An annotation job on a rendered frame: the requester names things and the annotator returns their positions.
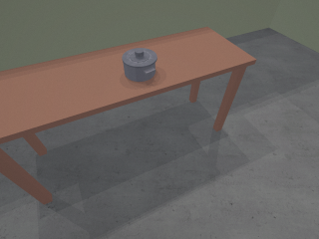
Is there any knob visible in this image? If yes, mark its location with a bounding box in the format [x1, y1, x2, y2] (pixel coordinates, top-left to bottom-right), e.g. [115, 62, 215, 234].
[135, 48, 145, 57]

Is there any lid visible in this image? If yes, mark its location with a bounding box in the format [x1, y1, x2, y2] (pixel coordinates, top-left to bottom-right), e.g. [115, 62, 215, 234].
[122, 48, 158, 69]

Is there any table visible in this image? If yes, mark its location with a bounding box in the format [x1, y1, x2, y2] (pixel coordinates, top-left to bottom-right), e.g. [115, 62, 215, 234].
[0, 27, 256, 205]

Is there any pot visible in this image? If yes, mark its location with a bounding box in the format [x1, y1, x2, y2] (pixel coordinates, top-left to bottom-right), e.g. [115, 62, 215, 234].
[123, 63, 156, 82]

